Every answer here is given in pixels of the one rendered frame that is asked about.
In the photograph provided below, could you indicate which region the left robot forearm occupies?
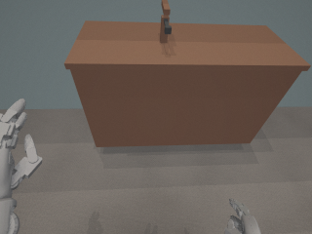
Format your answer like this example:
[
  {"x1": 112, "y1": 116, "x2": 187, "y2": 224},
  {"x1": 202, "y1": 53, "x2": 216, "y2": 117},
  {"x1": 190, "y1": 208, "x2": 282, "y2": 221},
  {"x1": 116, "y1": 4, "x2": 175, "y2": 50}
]
[{"x1": 0, "y1": 198, "x2": 20, "y2": 234}]

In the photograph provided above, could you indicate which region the counter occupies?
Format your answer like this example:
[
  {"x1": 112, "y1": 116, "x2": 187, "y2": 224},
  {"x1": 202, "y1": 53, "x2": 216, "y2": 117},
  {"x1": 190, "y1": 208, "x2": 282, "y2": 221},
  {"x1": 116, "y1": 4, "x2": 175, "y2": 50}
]
[{"x1": 64, "y1": 0, "x2": 311, "y2": 147}]

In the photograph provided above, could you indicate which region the robot right hand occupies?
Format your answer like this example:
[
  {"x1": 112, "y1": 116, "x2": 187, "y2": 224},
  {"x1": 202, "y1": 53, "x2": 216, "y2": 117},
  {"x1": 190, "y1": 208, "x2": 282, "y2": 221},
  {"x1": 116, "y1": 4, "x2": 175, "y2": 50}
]
[{"x1": 224, "y1": 198, "x2": 261, "y2": 234}]

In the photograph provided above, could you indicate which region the tap lever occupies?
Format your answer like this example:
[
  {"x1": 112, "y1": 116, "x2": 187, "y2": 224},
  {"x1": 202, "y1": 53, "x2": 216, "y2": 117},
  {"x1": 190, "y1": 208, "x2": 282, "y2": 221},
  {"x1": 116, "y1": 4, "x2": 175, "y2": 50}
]
[{"x1": 164, "y1": 19, "x2": 172, "y2": 34}]

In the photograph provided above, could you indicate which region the robot left hand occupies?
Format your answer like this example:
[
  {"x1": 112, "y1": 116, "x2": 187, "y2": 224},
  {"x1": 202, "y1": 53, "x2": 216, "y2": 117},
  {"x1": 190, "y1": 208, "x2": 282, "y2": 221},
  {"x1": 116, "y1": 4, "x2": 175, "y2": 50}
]
[{"x1": 0, "y1": 98, "x2": 43, "y2": 199}]

